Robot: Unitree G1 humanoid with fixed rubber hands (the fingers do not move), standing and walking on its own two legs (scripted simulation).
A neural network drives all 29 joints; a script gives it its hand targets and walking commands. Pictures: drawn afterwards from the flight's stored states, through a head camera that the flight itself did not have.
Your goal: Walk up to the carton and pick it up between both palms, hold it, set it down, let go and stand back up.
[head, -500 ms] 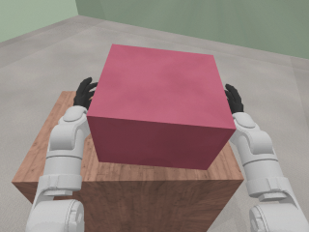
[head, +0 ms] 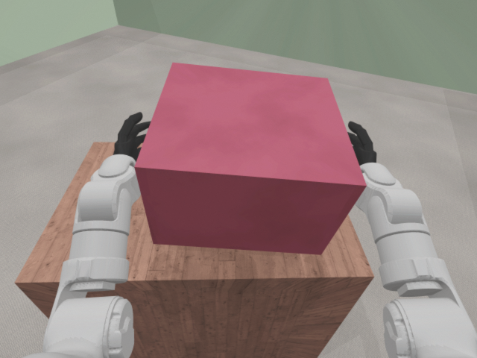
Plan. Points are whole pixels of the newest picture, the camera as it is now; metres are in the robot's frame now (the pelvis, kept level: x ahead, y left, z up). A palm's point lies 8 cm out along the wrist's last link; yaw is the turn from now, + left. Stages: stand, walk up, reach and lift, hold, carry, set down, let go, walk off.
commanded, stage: hold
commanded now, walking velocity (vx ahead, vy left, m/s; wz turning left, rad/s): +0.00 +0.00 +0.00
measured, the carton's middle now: (245, 156) +0.41 +0.00 +0.16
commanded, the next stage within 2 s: none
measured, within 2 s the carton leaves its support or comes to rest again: neither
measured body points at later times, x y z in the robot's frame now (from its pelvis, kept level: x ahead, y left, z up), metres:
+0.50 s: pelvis +0.00 +0.00 +0.00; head -0.04 +0.00 +0.45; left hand +0.37 +0.19 +0.18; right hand +0.37 -0.20 +0.17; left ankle +0.02 +0.13 -0.74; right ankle +0.04 -0.13 -0.74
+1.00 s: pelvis +0.00 +0.00 +0.00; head -0.04 +0.01 +0.45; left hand +0.37 +0.19 +0.17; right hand +0.37 -0.20 +0.17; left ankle +0.02 +0.13 -0.74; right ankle +0.04 -0.13 -0.74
